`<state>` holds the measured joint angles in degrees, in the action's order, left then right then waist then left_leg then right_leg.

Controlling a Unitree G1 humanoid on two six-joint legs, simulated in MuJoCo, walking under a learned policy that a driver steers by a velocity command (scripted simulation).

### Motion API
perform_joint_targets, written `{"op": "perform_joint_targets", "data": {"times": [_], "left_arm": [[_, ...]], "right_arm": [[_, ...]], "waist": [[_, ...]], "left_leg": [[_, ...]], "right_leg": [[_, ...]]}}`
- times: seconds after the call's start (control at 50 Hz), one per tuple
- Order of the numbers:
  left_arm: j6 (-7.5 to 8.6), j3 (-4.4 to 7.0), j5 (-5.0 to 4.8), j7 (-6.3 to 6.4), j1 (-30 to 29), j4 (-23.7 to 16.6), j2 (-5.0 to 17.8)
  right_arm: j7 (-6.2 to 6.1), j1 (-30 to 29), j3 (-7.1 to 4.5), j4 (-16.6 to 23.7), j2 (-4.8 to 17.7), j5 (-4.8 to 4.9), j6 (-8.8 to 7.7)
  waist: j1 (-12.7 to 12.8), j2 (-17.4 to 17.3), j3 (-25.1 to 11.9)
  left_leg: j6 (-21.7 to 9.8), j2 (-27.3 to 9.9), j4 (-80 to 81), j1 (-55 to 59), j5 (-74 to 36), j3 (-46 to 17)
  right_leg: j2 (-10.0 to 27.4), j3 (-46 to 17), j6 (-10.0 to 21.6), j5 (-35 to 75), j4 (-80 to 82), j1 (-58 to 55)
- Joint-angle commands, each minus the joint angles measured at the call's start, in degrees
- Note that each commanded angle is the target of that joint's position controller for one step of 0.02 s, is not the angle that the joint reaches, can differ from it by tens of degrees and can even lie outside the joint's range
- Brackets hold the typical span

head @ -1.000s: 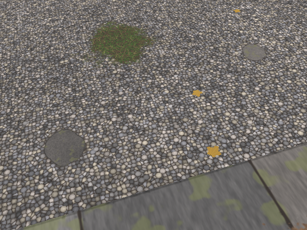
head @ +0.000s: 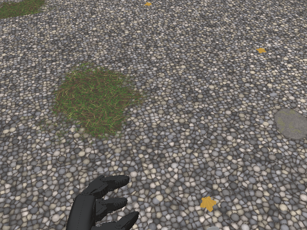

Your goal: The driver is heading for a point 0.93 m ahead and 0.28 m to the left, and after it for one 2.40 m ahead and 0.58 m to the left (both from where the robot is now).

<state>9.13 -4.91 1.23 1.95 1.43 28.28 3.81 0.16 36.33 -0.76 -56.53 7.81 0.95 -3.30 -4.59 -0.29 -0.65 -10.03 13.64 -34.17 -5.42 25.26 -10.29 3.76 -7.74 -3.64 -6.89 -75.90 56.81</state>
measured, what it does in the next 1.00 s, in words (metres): walks ahead, turning left: right foot, then left foot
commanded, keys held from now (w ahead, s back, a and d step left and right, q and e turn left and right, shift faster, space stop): w+q+shift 0.70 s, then w+e+shift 0.30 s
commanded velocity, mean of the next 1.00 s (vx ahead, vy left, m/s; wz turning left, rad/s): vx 1.00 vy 0.00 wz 0.70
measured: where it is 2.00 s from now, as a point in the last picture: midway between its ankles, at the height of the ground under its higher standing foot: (25, 88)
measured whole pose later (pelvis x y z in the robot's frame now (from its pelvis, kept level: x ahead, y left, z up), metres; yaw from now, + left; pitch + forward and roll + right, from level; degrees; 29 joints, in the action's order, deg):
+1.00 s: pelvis +0.79 +0.34 -0.01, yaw +42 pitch +2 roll +0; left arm 7.0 1.0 -2.3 -3.8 -1.1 34.7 14.9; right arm -0.2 25.1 -1.7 -46.5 14.8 -1.2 -4.9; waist -5.2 0.9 1.8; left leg -5.7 4.7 -12.3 15.3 27.3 -3.2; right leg -0.8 3.9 4.5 9.1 -29.1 39.3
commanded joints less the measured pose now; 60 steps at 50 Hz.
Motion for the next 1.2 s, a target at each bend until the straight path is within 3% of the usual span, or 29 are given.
{"op": "perform_joint_targets", "data": {"times": [0.02,0.06,0.1,0.12,0.14,0.18,0.2,0.24,0.34,0.46,0.5,0.54,0.56,0.58,0.6,0.62,0.64,0.68,0.74,0.82,0.92,0.98,1.02,1.04,1.06,1.08,1.1,1.14,1.2], "left_arm": [[0.12,6.19,-0.86,1.44,-1.0,-6.3,11.6],[-1.56,8.34,-3.89,2.84,0.3,-7.4,14.2],[-1.24,11.4,-4.96,2.23,19.7,-3.5,18.8],[-1.47,11.23,-3.35,1.1,31.1,0.4,21.9],[-0.88,11.93,-1.33,-0.76,31.1,2.4,23.9],[-2.6,10.16,-2.32,-0.07,23.8,4.1,12.7],[-3.07,9.97,-1.28,-0.5,21.3,6.1,13.3],[-2.72,9.34,-0.81,-0.97,14.0,8.3,11.5],[-2.22,10.96,-1.63,-1.24,10.5,11.6,17.8],[-2.72,11.78,-1.32,-1.24,15.0,14.2,23.5],[-3.46,12.16,-1.42,-1.56,15.1,14.4,26.4],[-4.4,12.77,-1.68,-1.59,14.1,14.0,28.9],[-4.11,12.46,-2.06,-1.32,10.7,12.2,28.4],[-2.84,9.07,0.16,-1.4,12.4,11.2,16.3],[0.24,7.29,-1.7,-2.02,18.2,5.2,13.7],[2.4,8.52,-2.86,-2.12,9.6,4.6,21.6],[3.05,8.41,-4.03,-1.75,4.6,3.1,21.1],[2.32,8.13,-1.62,-1.18,5.4,4.5,18.8],[-0.64,8.26,-0.92,-2.14,8.2,6.5,17.8],[-1.41,5.79,-0.3,-3.39,-4.1,3.6,12.5],[-1.23,6.81,-3.54,-5.03,-12.6,1.5,15.0],[-1.01,8.7,-4.02,-6.16,-7.7,1.2,18.3],[-2.57,10.77,-4.95,-5.5,10.5,5.2,22.1],[-3.75,11.48,-4.62,-4.69,26.9,9.3,23.6],[-3.59,11.34,-2.77,-5.02,30.5,11.3,26.0],[-3.44,11.36,-2.42,-4.73,30.3,11.2,23.3],[-3.51,11.07,-1.21,-3.69,27.5,10.3,20.9],[-2.78,10.29,-0.72,-4.43,21.5,9.7,19.3],[-2.67,9.67,-2.19,-4.31,16.9,9.1,17.8]], "right_arm": [[-3.46,-10.8,-3.31,7.9,13.0,2.76,-2.38],[-2.95,-9.3,-4.38,7.2,14.0,2.44,-2.09],[-2.0,-15.0,-4.94,9.6,13.3,-0.34,-1.95],[-0.44,-9.6,-2.37,11.4,2.3,-1.81,-2.79],[-0.24,-0.4,-0.91,14.9,2.5,3.03,-3.18],[-0.56,-17.2,-2.17,17.7,8.5,1.62,-0.65],[-0.23,-22.2,-1.84,19.4,6.7,0.27,0.05],[0.9,-22.2,-1.9,21.2,5.6,0.69,1.49],[0.96,-26.2,-2.02,25.6,9.8,-0.43,3.19],[3.44,-37.3,-2.52,28.3,12.3,0.42,2.04],[3.57,-35.5,-3.59,28.5,14.3,1.13,1.78],[3.2,-22.0,-6.28,26.1,19.2,1.97,2.12],[2.86,-5.3,-8.63,21.1,23.3,1.84,2.5],[2.48,-4.2,-8.51,17.5,25.9,2.12,2.49],[2.84,-9.0,-7.83,22.1,28.6,0.84,0.83],[2.66,-8.2,-7.26,23.0,22.9,0.45,-0.19],[2.54,-8.0,-6.68,21.8,21.0,-0.19,-1.23],[2.63,-15.3,-5.6,22.2,18.1,-0.65,-2.33],[1.07,-18.3,-3.71,21.3,12.8,0.02,-2.02],[-0.82,-14.8,-2.86,17.8,11.9,-0.4,-1.78],[-0.05,-8.0,-2.97,12.2,14.2,-0.55,-2.64],[-0.72,-9.4,-3.51,11.1,17.1,-2.8,-1.84],[-1.36,-13.8,-4.1,12.2,18.8,-5.24,-0.78],[-1.71,-20.8,-4.33,14.5,20.0,-5.21,-0.54],[-1.09,-12.5,-2.1,16.3,9.7,-4.33,-1.31],[0.35,-12.5,-0.97,17.7,12.9,-0.72,-3.79],[0.97,-19.1,-1.8,19.6,15.9,1.13,-5.41],[0.78,-28.2,-1.02,22.3,13.7,-0.76,-7.06],[0.25,-25.2,-1.38,21.8,12.8,-2.1,-5.8]], "waist": [[6.7,-3.4,5.9],[7.4,-5.1,1.1],[19.3,-10.2,-11.3],[16.0,7.8,-22.7],[11.3,31.6,-30.2],[13.3,14.2,-5.6],[11.5,5.9,0.6],[5.1,4.8,4.7],[2.4,3.5,4.3],[6.3,0.5,6.1],[3.8,5.2,3.8],[-4.5,9.5,-3.4],[-12.7,6.3,-9.2],[-6.5,-11.6,-4.8],[1.9,-25.0,-20.2],[-3.7,-13.1,-17.9],[-2.7,-6.7,-9.7],[3.7,4.3,-4.1],[6.9,2.1,1.2],[1.3,-0.5,6.5],[-3.1,-1.4,10.1],[1.7,-5.5,3.2],[11.8,-10.0,-6.5],[20.7,-6.3,-11.0],[12.8,17.4,-17.9],[13.3,18.4,-25.6],[13.7,11.6,-16.0],[8.3,-5.7,-2.8],[2.3,-2.8,2.1]], "left_leg": [[-5.2,-8.5,18.1,-49.3,-18.7,-16.4],[-1.6,-6.6,5.6,-22.7,-39.3,-17.0],[3.2,-6.8,-21.9,-17.4,-53.2,-14.2],[4.5,-2.4,-47.5,-28.6,-2.0,-9.7],[5.3,-3.2,-60.4,-41.0,9.6,-8.6],[5.0,-12.0,-57.9,-52.9,-1.5,1.3],[4.5,-13.8,-56.3,-48.8,-3.3,3.8],[4.4,-19.2,-49.6,-39.8,-5.1,2.2],[7.3,-23.2,-38.8,-41.7,-15.9,3.0],[5.2,-19.9,-16.3,-34.9,-28.2,13.3],[2.9,-15.1,-14.6,-27.8,-21.1,18.6],[0.0,-9.7,-14.0,-11.3,-12.1,21.7],[-3.2,-9.3,-6.4,11.1,-18.0,17.8],[-5.4,-16.2,-4.8,20.8,-16.6,0.8],[-19.2,-27.5,12.3,34.3,8.4,-39.2],[-14.8,-28.5,20.8,31.8,15.7,-44.3],[-12.7,-27.5,21.4,23.9,11.4,-40.0],[-10.2,-23.4,18.9,5.3,-1.8,-29.1],[-9.1,-20.3,20.4,-5.5,-11.7,-15.5],[-4.2,-15.5,22.6,-13.7,-22.2,-0.5],[-0.5,-20.5,28.4,0.3,-26.3,4.3],[3.9,-22.4,17.8,14.1,-67.7,8.5],[5.4,-23.7,-2.8,14.6,-93.5,10.2],[6.8,-22.0,-23.9,2.2,-89.4,12.3],[12.4,-10.8,-54.0,-28.8,-17.2,7.5],[11.1,-7.1,-58.7,-38.4,1.1,0.7],[7.9,-10.9,-54.6,-42.3,-4.0,-1.3],[5.7,-13.3,-43.9,-37.1,-6.8,0.4],[8.2,-16.1,-34.3,-31.9,-7.0,1.2]], "right_leg": [[-4.6,5.0,-3.8,28.3,28.5,-55.7],[-10.0,4.8,-2.6,12.9,43.8,-52.3],[-5.2,4.2,2.1,8.0,39.4,-70.0],[11.0,-13.8,10.4,14.7,32.7,-87.0],[25.7,-54.5,21.8,-13.6,53.3,-89.7],[15.8,-41.9,16.2,-43.6,57.9,-71.9],[13.1,-33.6,14.3,-35.3,59.6,-60.3],[11.7,-21.1,12.2,-22.2,60.7,-43.4],[12.7,-0.8,11.8,-1.6,65.9,-42.0],[9.2,16.0,7.2,8.1,67.6,-52.5],[9.6,19.1,6.6,39.7,61.0,-57.8],[10.8,20.0,6.9,65.1,40.4,-57.7],[8.9,19.6,5.5,60.2,20.3,-45.7],[-0.9,16.3,3.5,-14.3,-3.9,-24.9],[-8.2,2.6,4.1,-26.7,-17.7,-7.4],[-4.4,-2.0,6.4,-17.6,-13.8,-3.7],[-3.5,-1.0,7.1,-14.4,-9.6,-3.3],[0.1,-1.9,5.9,-10.5,0.3,-14.1],[3.1,0.8,2.9,-9.4,11.2,-18.5],[2.1,7.7,2.0,16.1,31.3,-22.4],[-1.7,10.3,6.3,23.1,47.2,-22.3],[-8.1,14.7,9.6,14.5,45.1,-25.2],[-10.2,15.7,11.8,7.8,39.3,-40.9],[-6.3,9.9,13.7,9.6,41.2,-59.5],[5.1,-17.1,25.1,-8.8,37.9,-86.0],[11.9,-44.4,28.8,-30.5,55.6,-92.1],[10.4,-42.8,24.6,-33.4,59.7,-85.7],[5.9,-33.0,21.9,-17.4,62.4,-63.5],[-0.2,-22.6,22.9,-4.1,64.1,-49.4]]}}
